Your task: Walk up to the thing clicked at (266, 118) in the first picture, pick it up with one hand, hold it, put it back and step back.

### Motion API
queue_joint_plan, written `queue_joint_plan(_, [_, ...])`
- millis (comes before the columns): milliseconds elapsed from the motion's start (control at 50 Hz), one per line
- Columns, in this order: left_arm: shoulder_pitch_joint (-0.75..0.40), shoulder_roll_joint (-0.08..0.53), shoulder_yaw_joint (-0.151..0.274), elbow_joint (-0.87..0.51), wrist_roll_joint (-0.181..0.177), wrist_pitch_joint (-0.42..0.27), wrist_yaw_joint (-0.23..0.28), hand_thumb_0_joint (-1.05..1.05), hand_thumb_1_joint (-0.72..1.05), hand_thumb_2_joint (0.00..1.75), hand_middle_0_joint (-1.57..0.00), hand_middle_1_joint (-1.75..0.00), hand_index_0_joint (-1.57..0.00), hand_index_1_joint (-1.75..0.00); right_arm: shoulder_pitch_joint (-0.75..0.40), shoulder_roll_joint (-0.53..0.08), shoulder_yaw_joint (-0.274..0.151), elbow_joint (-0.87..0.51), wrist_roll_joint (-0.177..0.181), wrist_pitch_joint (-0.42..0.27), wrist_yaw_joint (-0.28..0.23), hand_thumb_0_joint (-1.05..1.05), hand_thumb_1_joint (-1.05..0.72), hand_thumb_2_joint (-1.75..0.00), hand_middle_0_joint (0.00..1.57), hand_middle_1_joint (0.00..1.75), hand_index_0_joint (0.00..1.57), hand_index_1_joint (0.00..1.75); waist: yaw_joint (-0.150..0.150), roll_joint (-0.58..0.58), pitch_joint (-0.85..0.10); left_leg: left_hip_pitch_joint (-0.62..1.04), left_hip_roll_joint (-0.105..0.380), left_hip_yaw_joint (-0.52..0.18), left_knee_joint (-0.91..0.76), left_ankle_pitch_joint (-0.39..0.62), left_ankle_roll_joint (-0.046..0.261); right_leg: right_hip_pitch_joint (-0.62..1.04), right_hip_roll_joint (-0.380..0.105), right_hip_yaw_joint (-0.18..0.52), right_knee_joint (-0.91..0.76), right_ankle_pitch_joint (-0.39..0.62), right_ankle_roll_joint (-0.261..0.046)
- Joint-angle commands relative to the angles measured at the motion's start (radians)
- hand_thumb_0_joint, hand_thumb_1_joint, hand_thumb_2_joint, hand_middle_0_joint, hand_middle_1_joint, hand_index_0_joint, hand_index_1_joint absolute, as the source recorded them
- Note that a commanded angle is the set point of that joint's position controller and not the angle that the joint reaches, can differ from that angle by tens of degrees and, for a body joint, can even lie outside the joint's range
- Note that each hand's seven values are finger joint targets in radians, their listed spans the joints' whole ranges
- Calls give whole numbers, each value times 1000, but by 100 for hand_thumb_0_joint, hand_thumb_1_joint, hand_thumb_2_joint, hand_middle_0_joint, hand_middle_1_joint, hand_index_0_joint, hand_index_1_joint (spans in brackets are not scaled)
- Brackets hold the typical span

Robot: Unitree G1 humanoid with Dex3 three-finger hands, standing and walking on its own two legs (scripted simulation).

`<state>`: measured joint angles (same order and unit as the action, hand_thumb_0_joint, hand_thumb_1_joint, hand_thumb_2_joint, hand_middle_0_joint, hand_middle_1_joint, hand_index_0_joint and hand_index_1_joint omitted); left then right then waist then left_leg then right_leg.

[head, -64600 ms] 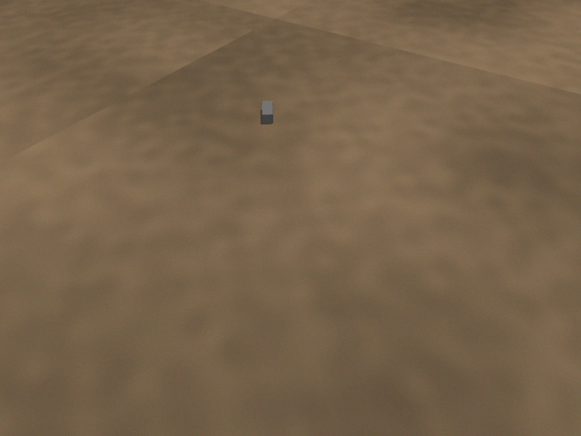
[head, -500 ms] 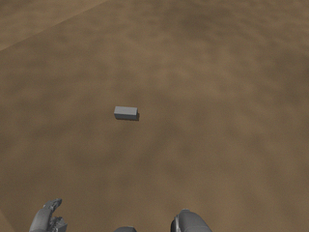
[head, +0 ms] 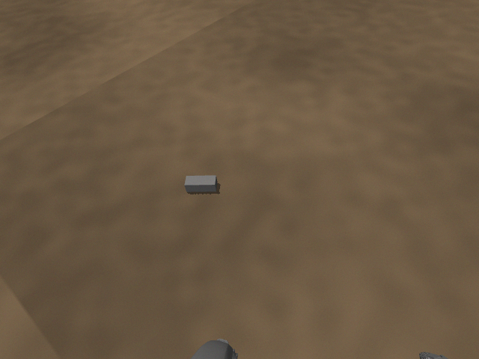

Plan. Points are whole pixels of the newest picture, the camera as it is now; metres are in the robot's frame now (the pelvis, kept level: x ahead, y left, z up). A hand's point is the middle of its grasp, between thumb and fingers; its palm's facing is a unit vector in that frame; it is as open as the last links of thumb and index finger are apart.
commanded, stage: step back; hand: left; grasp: from above
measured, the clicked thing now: (201, 183) +1.07 +0.34 -0.73
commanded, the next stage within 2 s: stand in 1.02 s
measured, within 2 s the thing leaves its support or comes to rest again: neither
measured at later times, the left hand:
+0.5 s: hand out of the picture +0.02 +0.26 -0.15, palm faces +0.09 -0.92 -0.38, open 7.4 cm
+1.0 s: hand out of the picture +0.07 +0.28 -0.16, palm faces +0.12 -0.92 -0.36, open 7.4 cm
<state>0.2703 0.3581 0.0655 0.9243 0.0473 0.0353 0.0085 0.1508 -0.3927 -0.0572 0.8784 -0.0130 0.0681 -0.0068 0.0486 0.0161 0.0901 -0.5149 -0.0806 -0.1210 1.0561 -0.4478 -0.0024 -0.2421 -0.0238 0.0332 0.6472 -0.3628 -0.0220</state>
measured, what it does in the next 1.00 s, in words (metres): steps on the spot: left foot, then right foot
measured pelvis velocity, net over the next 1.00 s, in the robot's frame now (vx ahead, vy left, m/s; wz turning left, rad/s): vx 0.02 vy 0.01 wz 0.10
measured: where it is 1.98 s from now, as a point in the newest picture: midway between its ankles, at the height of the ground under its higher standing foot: outside the picture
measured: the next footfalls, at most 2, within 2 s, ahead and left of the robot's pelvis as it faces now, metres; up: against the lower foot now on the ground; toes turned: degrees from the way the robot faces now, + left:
left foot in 0.18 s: -0.01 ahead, +0.13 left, +0.00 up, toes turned +3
right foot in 0.46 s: +0.06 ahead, -0.12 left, +0.00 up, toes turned +3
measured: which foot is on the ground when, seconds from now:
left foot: up 0.00-0.16, down 0.18-0.48, up 0.50-0.78, down 0.80-1.00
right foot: down 0.00-0.22, up 0.24-0.44, down 0.46-1.00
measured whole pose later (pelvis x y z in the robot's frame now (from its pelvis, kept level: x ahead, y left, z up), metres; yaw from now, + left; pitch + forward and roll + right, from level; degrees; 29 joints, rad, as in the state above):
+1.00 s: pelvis +0.02 +0.01 +0.00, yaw +6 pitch -2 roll -1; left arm 0.15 0.37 0.04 1.02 0.01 -0.02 0.01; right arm 0.08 -0.32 -0.03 1.02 -0.02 0.01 0.01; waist 0.03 0.00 0.08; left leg -0.32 0.05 0.02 0.64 -0.28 -0.01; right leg -0.22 -0.02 -0.03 0.61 -0.35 0.02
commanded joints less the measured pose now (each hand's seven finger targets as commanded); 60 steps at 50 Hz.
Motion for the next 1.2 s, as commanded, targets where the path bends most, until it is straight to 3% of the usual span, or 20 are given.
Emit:
queue_joint_plan(0, [-100,265,75,-117,6,-59,13,0,90,90,-20,-30,-20,-30,0,-170,-40,-57,-8,-47,-9,0,-90,-90,20,30,20,30,-16,-148,-18,30,3,2,-16,39,-19,-65,-147,157,-271,-18,-124])
queue_joint_plan(80, [-40,291,93,-103,10,-54,3,0,90,90,-20,-30,-20,-30,-17,-166,-37,-47,-21,-76,4,0,-90,-90,20,30,20,30,41,-245,-66,24,72,88,-351,-89,-31,137,-217,230,-290,-265,-166])
queue_joint_plan(140, [-77,285,74,-106,-7,-37,-7,0,90,90,-20,-30,-20,-30,80,-155,-46,8,-25,-98,5,0,-90,-90,20,30,20,30,-23,-197,-89,327,40,150,-697,80,1,-11,-194,156,-185,-136,-130])
queue_joint_plan(160, [-68,235,55,-107,-8,-34,-7,0,90,90,-20,-30,-20,-30,105,-169,-60,26,-32,-106,1,0,-90,-90,20,30,20,30,-38,-123,-110,439,59,77,-722,132,19,-84,-152,103,-85,-67,-97])
queue_joint_plan(180, [-65,180,41,-116,-15,-35,-8,0,90,90,-20,-30,-20,-30,151,-218,-76,36,-45,-111,-3,0,-90,-90,20,30,20,30,-55,49,-134,539,194,-158,-768,-10,64,-243,-93,43,77,-82,-50])
queue_joint_plan(200, [-119,165,36,-120,-32,-38,-11,0,90,90,-20,-30,-20,-30,111,-305,-82,19,-44,-114,-2,0,-90,-90,20,30,20,30,-68,182,-69,454,382,-458,-854,-304,179,-383,22,-84,172,-178,-1])
queue_joint_plan(220, [-187,270,66,-109,-13,-43,-7,0,90,90,-20,-30,-20,-30,107,-354,-94,23,-31,-111,4,0,-90,-90,20,30,20,30,-98,142,31,240,442,-519,-894,-431,266,-316,-37,21,266,-216,-7])
queue_joint_plan(240, [-151,283,69,-101,-21,-49,-14,0,90,90,-20,-30,-20,-30,41,-317,-85,7,-30,-113,5,0,-90,-90,20,30,20,30,-54,113,70,182,433,-448,-880,-382,270,-257,-50,32,293,-184,-12])
queue_joint_plan(300, [-93,230,63,-60,-29,-65,-29,0,90,90,-20,-30,-20,-30,47,-224,-56,6,-35,-122,8,0,-90,-90,20,30,20,30,-42,123,57,259,289,-212,-808,-141,189,-245,-31,-12,156,-76,-7])
queue_joint_plan(380, [-88,210,63,-32,-24,-69,-30,0,90,90,-20,-30,-20,-30,46,-246,-66,2,-31,-104,17,0,-90,-90,20,30,20,30,-60,183,-5,203,252,-122,-756,-124,165,-65,28,-93,-6,-52,6])
queue_joint_plan(440, [38,203,67,26,-12,-89,-7,0,90,90,-20,-30,-20,-30,-4,-164,-38,-11,-15,-83,15,0,-90,-90,20,30,20,30,26,77,-82,77,176,10,-473,-8,98,218,41,-84,-223,80,-7])
queue_joint_plan(480, [44,346,97,7,4,-102,7,0,90,90,-20,-30,-20,-30,14,-95,-15,-37,-10,-82,0,0,-90,-90,20,30,20,30,38,-179,-62,-140,16,40,-131,-143,22,198,-330,511,-443,-268,-132])
queue_joint_plan(520, [-88,360,96,-36,-3,-102,6,0,90,90,-20,-30,-20,-30,65,-207,-51,6,-15,-87,-9,0,-90,-90,20,30,20,30,-17,-104,36,-48,121,-37,-58,-115,24,2,-423,556,-433,-284,-266])
queue_joint_plan(580, [-99,261,62,-28,-19,-120,8,0,90,90,-20,-30,-20,-30,82,-159,-37,42,-10,-94,2,0,-90,-90,20,30,20,30,-42,-83,-4,26,113,-27,-147,-5,20,32,-245,227,-352,115,-157])
queue_joint_plan(720, [-122,261,45,-29,-34,-102,14,0,90,90,-20,-30,-20,-30,70,-127,-30,60,-11,-91,1,0,-90,-90,20,30,20,30,-45,-168,-103,241,93,159,-455,155,8,32,-209,41,-140,652,-120])
queue_joint_plan(760, [-118,251,41,-26,-41,-86,16,0,90,90,-20,-30,-20,-30,74,-133,-37,77,-13,-94,-4,0,-90,-90,20,30,20,30,-53,-139,-132,320,85,157,-577,381,31,29,-162,11,-39,640,-67])
queue_joint_plan(800, [-100,201,26,-37,-49,-77,15,0,90,90,-20,-30,-20,-30,55,-205,-53,68,-22,-101,-11,0,-90,-90,20,30,20,30,-40,11,-193,409,254,-45,-569,622,106,-59,-79,-13,56,426,-10])
queue_joint_plan(840, [-73,200,22,10,-61,-59,19,0,90,90,-20,-30,-20,-30,-55,-241,-45,48,0,-98,-7,0,-90,-90,20,30,20,30,-10,90,-186,246,364,-134,-602,467,226,49,-9,-51,61,27,-1])
queue_joint_plan(940, [-94,241,22,55,-41,-74,15,0,90,90,-20,-30,-20,-30,-127,-172,-19,71,2,-84,-7,0,-90,-90,20,30,20,30,-17,62,-132,200,217,22,-549,354,70,76,-86,45,-137,227,-28])
queue_joint_plan(1180, [-197,209,-26,130,-43,-83,-2,0,90,90,-20,-30,-20,-30,-136,-164,7,152,6,-111,10,0,-90,-90,20,30,20,30,-46,2,-134,390,224,18,-691,472,36,121,-100,28,-305,297,11])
